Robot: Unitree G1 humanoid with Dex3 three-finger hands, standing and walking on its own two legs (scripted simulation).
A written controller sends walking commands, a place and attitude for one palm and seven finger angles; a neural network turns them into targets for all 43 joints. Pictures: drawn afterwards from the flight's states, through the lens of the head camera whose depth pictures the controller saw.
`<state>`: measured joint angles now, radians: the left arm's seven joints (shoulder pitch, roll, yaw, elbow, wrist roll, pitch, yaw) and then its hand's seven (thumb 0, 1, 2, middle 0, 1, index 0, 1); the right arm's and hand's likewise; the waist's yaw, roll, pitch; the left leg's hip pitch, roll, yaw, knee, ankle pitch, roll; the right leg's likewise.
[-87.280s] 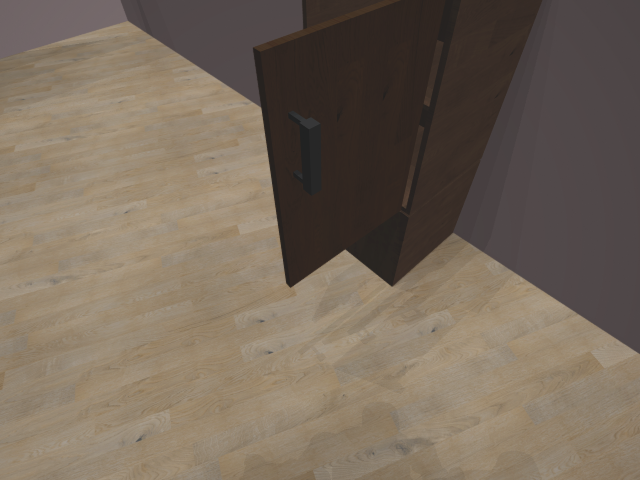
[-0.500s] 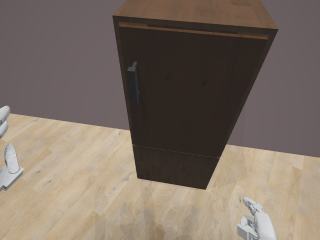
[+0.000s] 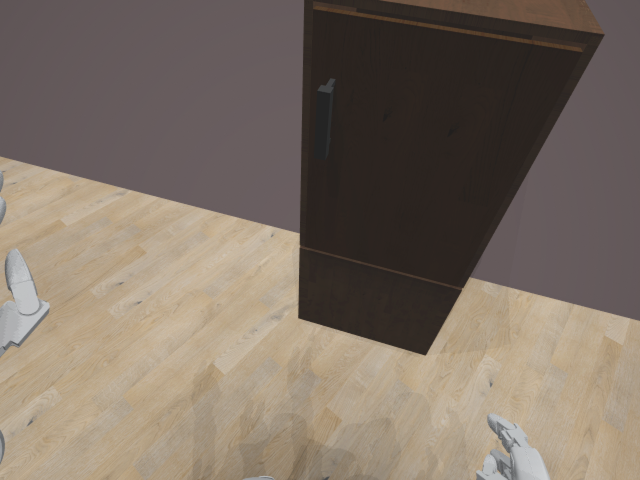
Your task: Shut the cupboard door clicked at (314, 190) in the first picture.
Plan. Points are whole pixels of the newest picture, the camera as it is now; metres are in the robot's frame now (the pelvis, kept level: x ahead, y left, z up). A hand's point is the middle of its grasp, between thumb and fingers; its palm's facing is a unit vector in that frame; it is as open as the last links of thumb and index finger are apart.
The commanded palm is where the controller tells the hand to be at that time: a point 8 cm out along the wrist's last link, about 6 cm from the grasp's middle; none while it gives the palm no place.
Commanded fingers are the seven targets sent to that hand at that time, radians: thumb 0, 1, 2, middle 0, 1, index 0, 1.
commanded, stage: stop stepping back and stand still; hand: left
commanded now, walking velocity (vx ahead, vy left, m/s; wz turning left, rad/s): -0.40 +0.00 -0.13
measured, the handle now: (326, 119) +0.72 +0.05 +0.09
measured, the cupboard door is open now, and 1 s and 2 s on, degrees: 0 0 0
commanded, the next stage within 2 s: let the arm hang, fingers relaxed in 1.88 s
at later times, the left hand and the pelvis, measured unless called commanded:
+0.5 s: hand (20, 374) +0.15 +0.26 +0.18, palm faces +0.38 -0.84 -0.38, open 7.4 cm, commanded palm +0.10 +0.29 +0.20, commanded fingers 0.00 0.90 0.90 -0.20 -0.30 -0.20 -0.30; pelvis -0.07 +0.00 +0.00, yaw -6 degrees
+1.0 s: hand out of the picture +0.16 +0.29 +0.17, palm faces +0.33 -0.83 -0.45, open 7.4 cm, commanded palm +0.13 +0.32 +0.20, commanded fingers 0.00 0.90 0.90 -0.20 -0.30 -0.20 -0.30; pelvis -0.05 +0.05 +0.01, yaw -8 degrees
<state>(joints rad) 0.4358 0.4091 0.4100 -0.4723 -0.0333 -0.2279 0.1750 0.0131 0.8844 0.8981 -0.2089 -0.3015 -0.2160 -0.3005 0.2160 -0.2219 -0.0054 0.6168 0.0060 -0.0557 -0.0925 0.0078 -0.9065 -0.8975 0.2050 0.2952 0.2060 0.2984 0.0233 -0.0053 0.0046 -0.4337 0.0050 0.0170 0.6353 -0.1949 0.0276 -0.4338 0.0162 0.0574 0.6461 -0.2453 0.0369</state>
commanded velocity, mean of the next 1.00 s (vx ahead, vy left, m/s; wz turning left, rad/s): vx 0.09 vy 0.00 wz -0.01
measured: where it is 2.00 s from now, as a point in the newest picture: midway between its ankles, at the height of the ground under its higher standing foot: outside the picture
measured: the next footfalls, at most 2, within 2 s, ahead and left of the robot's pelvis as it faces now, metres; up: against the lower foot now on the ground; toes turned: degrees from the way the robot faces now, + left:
right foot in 0.24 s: -0.13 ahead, -0.11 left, +0.00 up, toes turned -5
right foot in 0.84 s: -0.06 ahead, -0.06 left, +0.00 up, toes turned -8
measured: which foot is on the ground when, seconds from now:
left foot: down 0.00-1.00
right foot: up 0.00-0.22, down 0.24-0.64, up 0.66-0.82, down 0.84-1.00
